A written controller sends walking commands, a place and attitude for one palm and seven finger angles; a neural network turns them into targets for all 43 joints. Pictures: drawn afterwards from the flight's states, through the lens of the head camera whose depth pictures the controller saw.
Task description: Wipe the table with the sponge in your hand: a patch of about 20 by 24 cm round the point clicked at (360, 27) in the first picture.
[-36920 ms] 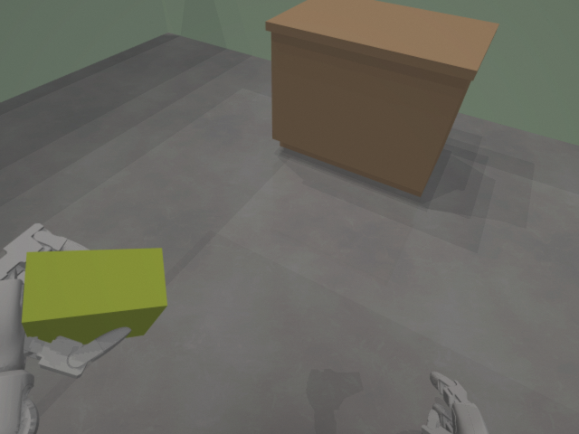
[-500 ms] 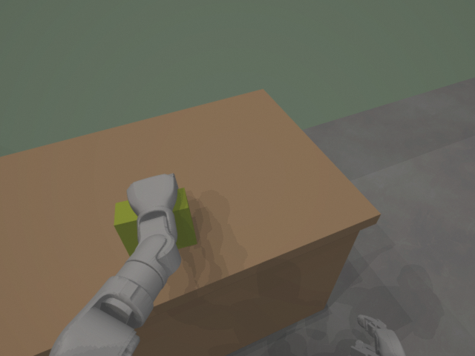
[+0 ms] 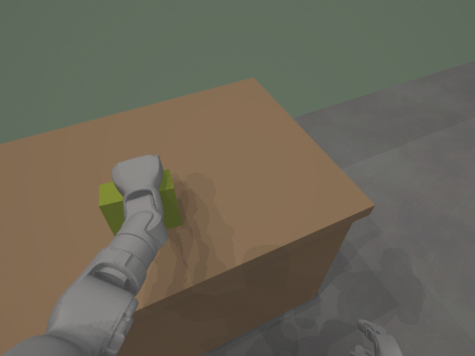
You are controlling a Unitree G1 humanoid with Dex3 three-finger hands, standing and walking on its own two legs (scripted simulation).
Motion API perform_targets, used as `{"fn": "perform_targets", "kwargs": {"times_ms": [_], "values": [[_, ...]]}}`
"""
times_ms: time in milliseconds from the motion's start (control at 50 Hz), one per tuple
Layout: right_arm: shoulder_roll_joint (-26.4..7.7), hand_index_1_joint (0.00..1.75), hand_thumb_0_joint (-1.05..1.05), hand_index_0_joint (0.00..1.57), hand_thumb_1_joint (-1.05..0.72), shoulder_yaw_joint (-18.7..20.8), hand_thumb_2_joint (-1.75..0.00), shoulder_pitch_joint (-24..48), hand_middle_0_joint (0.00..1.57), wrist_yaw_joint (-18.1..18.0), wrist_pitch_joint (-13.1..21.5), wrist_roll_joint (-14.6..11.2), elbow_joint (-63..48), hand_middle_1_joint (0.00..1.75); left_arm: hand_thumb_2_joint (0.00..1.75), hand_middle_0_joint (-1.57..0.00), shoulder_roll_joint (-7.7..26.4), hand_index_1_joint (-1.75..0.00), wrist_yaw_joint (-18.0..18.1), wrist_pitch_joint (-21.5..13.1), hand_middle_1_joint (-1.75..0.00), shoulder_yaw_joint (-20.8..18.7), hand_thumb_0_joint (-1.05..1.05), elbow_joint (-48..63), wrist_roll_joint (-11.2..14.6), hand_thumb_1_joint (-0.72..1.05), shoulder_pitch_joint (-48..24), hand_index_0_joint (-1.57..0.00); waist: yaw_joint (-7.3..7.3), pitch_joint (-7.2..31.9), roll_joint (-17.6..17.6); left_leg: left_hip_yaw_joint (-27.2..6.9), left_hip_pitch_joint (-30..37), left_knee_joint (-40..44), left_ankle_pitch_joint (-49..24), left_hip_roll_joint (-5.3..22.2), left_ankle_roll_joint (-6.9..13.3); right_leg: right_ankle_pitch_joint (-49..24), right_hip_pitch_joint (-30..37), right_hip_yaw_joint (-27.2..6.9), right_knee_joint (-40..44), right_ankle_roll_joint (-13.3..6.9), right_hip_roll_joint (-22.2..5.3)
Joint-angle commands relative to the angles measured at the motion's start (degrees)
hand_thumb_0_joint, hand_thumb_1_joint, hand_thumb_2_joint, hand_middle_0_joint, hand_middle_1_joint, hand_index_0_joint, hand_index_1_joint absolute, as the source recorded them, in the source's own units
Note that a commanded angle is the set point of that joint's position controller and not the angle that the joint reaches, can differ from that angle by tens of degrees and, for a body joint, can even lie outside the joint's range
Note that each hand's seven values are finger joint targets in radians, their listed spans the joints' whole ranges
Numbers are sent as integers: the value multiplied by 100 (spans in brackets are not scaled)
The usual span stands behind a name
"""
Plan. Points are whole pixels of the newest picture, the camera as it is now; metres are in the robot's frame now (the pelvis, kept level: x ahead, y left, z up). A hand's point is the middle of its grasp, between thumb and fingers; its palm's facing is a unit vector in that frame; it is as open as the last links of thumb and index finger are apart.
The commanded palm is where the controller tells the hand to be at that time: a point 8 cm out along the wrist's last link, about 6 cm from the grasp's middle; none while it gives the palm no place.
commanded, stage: wipe forward along the third lane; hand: left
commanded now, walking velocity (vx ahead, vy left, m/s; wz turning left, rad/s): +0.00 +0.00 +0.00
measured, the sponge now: (145, 211) +0.39 +0.21 -0.01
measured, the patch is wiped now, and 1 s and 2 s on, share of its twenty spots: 0.90 0.95 0.95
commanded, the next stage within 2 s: wipe back along the third lane in 0.54 s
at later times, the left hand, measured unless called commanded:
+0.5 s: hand (142, 174) +0.46 +0.22 +0.04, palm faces -0.08 -0.02 -1.00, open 10.2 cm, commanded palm +0.44 +0.22 +0.07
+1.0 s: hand (141, 173) +0.46 +0.22 +0.04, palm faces -0.06 -0.01 -1.00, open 10.2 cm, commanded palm +0.42 +0.21 +0.07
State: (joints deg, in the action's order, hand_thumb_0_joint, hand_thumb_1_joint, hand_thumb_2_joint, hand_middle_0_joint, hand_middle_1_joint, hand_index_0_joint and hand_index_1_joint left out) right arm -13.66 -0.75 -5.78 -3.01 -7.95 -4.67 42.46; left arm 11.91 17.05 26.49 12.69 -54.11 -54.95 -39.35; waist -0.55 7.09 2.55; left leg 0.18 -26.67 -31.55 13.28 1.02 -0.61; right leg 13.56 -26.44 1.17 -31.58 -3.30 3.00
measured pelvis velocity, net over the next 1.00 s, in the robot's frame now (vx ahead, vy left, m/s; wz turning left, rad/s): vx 0.02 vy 0.03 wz -0.01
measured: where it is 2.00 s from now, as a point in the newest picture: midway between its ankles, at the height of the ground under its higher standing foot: outside the picture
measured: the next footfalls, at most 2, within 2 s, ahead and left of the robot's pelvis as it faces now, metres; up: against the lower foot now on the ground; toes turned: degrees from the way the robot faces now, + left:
none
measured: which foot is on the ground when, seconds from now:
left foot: down 0.00-1.00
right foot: down 0.00-1.00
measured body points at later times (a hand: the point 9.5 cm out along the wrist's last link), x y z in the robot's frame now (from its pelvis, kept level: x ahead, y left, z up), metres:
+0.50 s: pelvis +0.01 +0.02 +0.00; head +0.06 +0.01 +0.44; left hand +0.46 +0.22 +0.09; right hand +0.10 -0.24 -0.14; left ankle +0.02 +0.13 -0.73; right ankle +0.02 -0.08 -0.73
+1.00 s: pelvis +0.02 +0.03 +0.00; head +0.06 +0.03 +0.45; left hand +0.46 +0.22 +0.09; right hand +0.12 -0.22 -0.14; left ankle +0.02 +0.13 -0.73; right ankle +0.02 -0.08 -0.73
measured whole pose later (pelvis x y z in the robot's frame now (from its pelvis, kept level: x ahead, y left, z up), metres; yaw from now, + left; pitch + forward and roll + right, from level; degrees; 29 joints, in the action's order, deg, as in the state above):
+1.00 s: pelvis +0.02 +0.03 +0.00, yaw -1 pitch +12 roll -1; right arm -13.0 1.0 -11.2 0.5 -7.0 -3.6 45.3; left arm 12.0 20.7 27.2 13.7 -62.7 -54.8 -46.9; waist -1.9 9.2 2.4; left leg 1.0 -30.2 -33.7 16.0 0.3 1.6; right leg 14.3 -28.4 0.3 -30.2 -1.1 2.3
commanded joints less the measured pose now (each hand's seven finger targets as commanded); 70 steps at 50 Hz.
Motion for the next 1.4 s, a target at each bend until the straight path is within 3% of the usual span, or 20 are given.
{"fn": "perform_targets", "kwargs": {"times_ms": [0,80,140,160,240,340,460,500,540,600,680,760,800,940,1020,1060,1140,1260,1280,1380], "values": [[-685,30,0,20,-90,214,-90,443,20,-57,238,42,-625,30,130,-120,1029,-160,164,77,-160,-89,0,290,-327,10,-2372,-120,-181,1330,-516,24,433,243,-171,-144,267,-695,653,-358,579,129,-259],[-714,30,0,20,-90,244,-90,275,20,-41,265,77,-572,30,130,-120,1204,-160,199,14,-160,-295,0,69,-314,10,-2383,-120,-136,1622,-524,0,449,176,-349,-137,277,-886,740,-310,494,116,-235],[-705,30,0,20,-90,264,-90,162,20,-11,271,87,-531,30,130,-120,1080,-160,242,-2,-160,-268,0,-82,-274,10,-2362,-120,-171,1743,-597,38,393,121,-497,-119,271,-1273,826,-323,442,132,-249],[-717,30,0,20,-90,270,-90,171,20,-7,273,80,-535,30,130,-120,1267,-160,247,-33,-160,-484,0,-46,-232,10,-2377,-120,-115,1876,-598,6,366,139,-569,-121,262,-1328,919,-310,400,121,-239],[-762,30,0,20,-90,266,-90,41,20,10,277,93,-437,30,130,-120,1308,-160,268,8,-160,-348,0,-289,-338,10,-2714,-120,-287,1530,-584,22,265,125,-430,-97,276,-1205,660,-304,450,149,-247],[-777,30,0,20,-90,297,-90,-147,20,44,309,106,-354,30,130,-120,1298,-160,279,3,-160,-304,0,-505,-434,10,-2979,-120,-340,1643,-399,-14,341,104,-494,-57,271,-1009,438,-202,396,118,-191],[-804,30,0,20,-90,333,-90,-302,20,73,394,127,-293,30,130,-120,1466,-160,323,-73,-160,-586,0,-693,-250,10,-3169,-120,-343,1932,-438,-32,304,39,-685,-33,276,-1263,525,-187,315,122,-168],[-850,30,0,20,-90,317,-90,-400,20,60,397,135,-262,30,130,-120,1699,-160,337,-64,-160,-585,0,-766,-316,10,-3406,-120,-438,1910,-446,-22,219,23,-589,-35,287,-1217,518,-218,326,153,-182],[-853,30,0,20,-90,322,-90,-472,20,76,411,145,-221,30,130,-120,1631,-160,342,-45,-160,-477,0,-879,-439,10,-3503,-120,-500,1845,-348,-25,206,2,-585,-23,280,-1166,353,-198,304,142,-169],[-870,30,0,20,-90,343,-90,-610,20,125,439,164,-201,30,130,-120,1693,-160,335,-54,-160,-530,0,-1020,-519,10,-3486,-120,-483,1862,-241,-63,233,-61,-697,-8,276,-1179,242,-142,248,106,-132],[-781,30,0,20,-90,398,-90,-598,20,196,464,186,-315,30,130,-120,1083,-160,292,-141,-160,-307,0,-873,-316,10,-3010,-120,-329,2239,-135,-50,495,-112,-1023,5,259,-1423,393,-85,196,82,-89],[-749,30,0,20,-90,412,-90,-440,20,234,433,150,-388,30,130,-120,813,-160,297,-186,-160,-362,0,-703,-26,10,-2531,-120,-225,2270,-529,-42,457,-36,-1119,13,265,-1675,700,-103,252,100,-100],[-753,30,0,20,-90,394,-90,-389,20,251,404,130,-364,30,130,-120,607,-160,310,-109,-160,-82,0,-650,-40,10,-2640,-120,-312,1910,-472,-28,489,42,-936,21,267,-1430,527,-66,346,115,-102],[-678,30,0,20,-90,388,-90,-92,20,322,288,122,-388,30,130,-120,98,-160,267,103,-160,261,0,-410,-121,10,-2337,-120,-186,1638,-265,-74,851,146,-1070,44,231,-1213,358,39,395,8,-71],[-678,30,0,20,-90,357,-90,104,20,302,214,109,-454,30,130,-120,223,-160,268,166,-160,80,0,-235,48,10,-2113,-120,-87,1724,-549,-73,880,182,-1155,16,231,-1440,678,23,400,22,-99],[-637,30,0,20,-90,346,-90,280,20,282,193,91,-513,30,130,-120,-1,-160,236,187,-160,188,0,-39,96,10,-2180,-120,-105,1691,-634,-77,925,206,-1236,18,237,-1555,714,25,398,20,-112],[-648,30,0,20,-90,329,-90,377,20,297,69,116,-586,30,130,-120,-30,-160,192,331,-160,346,0,166,-105,10,-1834,-120,-50,1681,-649,-45,1047,171,-1450,-19,224,-1905,864,-2,398,-5,-130],[-598,30,0,20,-90,339,-90,731,20,365,-69,106,-805,30,130,-120,-357,-160,61,493,-160,575,0,863,-44,10,-1280,-120,113,1882,-473,-54,1306,112,-1968,-56,217,-2415,1133,18,326,-78,-141],[-632,30,0,20,-90,347,-90,708,20,374,-105,112,-806,30,130,-120,-239,-160,55,537,-160,529,0,923,-43,10,-1058,-120,149,1870,-528,-56,1339,101,-1998,-67,215,-2471,1217,25,335,-79,-138],[-630,30,0,20,-90,312,-90,987,20,452,-226,77,-944,30,130,-120,-503,-160,-95,723,-160,890,0,1411,-39,10,-686,-120,182,1557,-577,-107,1373,125,-2055,-87,225,-2507,1228,67,334,-120,-136]]}}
